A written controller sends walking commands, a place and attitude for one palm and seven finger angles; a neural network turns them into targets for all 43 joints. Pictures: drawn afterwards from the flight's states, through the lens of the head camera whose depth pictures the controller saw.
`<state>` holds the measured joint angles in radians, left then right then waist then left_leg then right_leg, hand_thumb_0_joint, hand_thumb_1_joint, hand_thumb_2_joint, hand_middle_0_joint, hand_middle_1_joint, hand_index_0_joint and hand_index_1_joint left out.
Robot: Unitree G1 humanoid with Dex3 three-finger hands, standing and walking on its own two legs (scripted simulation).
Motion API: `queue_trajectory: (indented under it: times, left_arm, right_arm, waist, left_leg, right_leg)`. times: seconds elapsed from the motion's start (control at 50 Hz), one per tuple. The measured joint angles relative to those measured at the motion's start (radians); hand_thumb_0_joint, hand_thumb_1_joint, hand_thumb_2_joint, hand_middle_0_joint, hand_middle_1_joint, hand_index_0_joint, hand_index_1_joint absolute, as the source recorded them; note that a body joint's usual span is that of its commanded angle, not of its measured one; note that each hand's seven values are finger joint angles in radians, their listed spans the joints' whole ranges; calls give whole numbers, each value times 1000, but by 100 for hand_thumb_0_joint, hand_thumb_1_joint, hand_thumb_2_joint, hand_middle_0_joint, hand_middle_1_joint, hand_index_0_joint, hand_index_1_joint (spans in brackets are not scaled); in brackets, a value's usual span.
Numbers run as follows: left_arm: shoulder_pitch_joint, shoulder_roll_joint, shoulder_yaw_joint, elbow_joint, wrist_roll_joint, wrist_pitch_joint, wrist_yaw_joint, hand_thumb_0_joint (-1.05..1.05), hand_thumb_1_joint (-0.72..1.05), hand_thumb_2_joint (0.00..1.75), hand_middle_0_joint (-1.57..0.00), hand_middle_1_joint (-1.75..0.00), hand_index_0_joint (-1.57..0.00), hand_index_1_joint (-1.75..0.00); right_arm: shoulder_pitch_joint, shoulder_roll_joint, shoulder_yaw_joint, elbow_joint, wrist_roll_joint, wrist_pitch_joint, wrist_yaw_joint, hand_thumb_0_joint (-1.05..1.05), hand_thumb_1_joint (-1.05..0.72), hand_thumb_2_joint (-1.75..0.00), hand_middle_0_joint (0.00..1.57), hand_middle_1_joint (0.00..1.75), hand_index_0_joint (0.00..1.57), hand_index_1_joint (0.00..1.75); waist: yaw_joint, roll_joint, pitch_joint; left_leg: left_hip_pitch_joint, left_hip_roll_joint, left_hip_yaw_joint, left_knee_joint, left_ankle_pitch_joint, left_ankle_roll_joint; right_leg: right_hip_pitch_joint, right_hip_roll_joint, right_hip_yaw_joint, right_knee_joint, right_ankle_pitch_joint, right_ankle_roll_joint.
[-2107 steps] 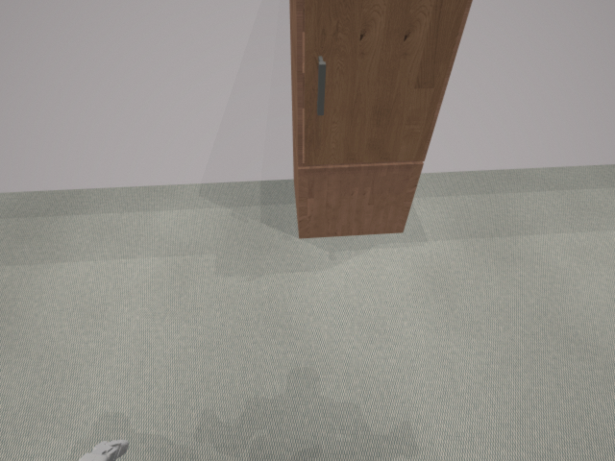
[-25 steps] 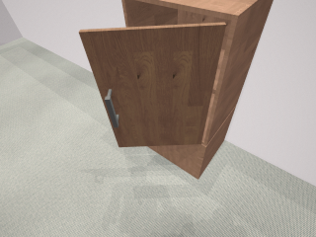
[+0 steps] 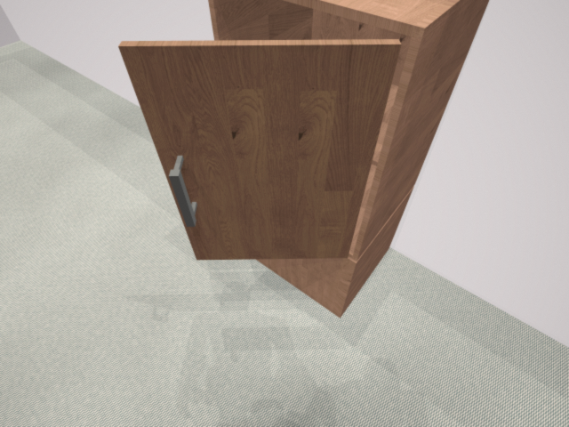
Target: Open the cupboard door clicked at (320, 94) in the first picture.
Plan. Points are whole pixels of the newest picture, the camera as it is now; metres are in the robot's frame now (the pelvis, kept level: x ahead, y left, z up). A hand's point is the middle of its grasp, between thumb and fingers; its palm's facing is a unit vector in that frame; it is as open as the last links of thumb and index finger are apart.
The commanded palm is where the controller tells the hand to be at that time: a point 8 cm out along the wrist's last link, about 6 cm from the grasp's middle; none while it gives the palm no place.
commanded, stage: come to a stop and stand still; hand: left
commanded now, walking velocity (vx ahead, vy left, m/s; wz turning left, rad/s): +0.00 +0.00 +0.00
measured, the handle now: (185, 192) +0.55 +0.24 -0.04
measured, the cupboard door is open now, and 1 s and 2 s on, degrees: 39 39 39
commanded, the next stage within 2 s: look again from close up in 0.64 s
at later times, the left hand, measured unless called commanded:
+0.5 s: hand out of the picture +0.06 +0.17 -0.17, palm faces +0.00 -0.97 -0.23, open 7.4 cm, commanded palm none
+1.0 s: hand out of the picture +0.05 +0.17 -0.17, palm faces +0.00 -0.98 -0.22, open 7.4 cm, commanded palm none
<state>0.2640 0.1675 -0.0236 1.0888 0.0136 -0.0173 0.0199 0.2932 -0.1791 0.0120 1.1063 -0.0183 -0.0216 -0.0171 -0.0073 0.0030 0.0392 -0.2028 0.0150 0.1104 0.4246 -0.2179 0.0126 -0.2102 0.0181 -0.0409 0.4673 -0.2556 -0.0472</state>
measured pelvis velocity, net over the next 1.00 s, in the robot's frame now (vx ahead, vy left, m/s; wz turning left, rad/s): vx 0.03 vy -0.01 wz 0.00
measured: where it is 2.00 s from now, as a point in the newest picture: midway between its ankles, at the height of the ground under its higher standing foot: outside the picture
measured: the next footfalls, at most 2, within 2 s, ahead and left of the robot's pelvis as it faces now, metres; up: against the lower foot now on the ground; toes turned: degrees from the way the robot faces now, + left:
none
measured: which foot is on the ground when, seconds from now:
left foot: down 0.00-1.00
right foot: down 0.00-1.00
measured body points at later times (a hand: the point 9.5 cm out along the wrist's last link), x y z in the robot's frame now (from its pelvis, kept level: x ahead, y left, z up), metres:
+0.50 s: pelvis +0.03 -0.01 +0.00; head +0.05 -0.02 +0.45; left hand +0.06 +0.22 -0.15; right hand +0.07 -0.25 -0.16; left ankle +0.01 +0.11 -0.74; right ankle +0.00 -0.09 -0.74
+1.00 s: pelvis +0.03 -0.01 +0.00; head +0.05 -0.02 +0.45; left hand +0.05 +0.22 -0.15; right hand +0.05 -0.25 -0.16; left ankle +0.01 +0.11 -0.74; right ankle +0.00 -0.09 -0.74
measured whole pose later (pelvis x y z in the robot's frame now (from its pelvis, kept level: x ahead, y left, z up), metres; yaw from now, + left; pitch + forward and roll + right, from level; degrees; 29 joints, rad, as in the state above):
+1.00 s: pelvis +0.03 -0.01 +0.00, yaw +0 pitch -1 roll +1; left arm 0.24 0.19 -0.01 1.10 0.01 -0.02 0.02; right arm 0.22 -0.18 0.01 1.14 -0.02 -0.02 -0.03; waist 0.01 -0.01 0.04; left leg -0.13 0.04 0.10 0.38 -0.24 -0.02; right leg -0.12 0.05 -0.04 0.40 -0.27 -0.07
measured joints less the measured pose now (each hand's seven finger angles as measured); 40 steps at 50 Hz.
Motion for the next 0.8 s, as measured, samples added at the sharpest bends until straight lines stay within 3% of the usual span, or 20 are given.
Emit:
queue_trajectory:
  times: [0.36, 0.8]
  left_arm:
    - [-25, 8, 8, 12, 1, -8, 5, 1, 91, 90, -20, -30, -20, -30]
    - [-29, 28, 16, 9, -1, -6, 6, 1, 91, 90, -20, -30, -20, -30]
  right_arm:
    - [-80, 1, -2, 9, 0, -4, -9, 1, -92, -89, 19, 30, 20, 30]
    - [-81, -6, -3, 27, 0, 4, -15, 1, -91, -89, 19, 30, 20, 30]
  waist:
    - [12, -1, -6]
    - [13, -12, -6]
  left_leg:
    - [46, 14, -3, -15, -31, -20]
    - [76, 28, -7, -31, -35, -32]
  right_leg:
    - [49, 17, -1, -22, -28, -14]
    - [89, 32, -4, -60, -22, -22]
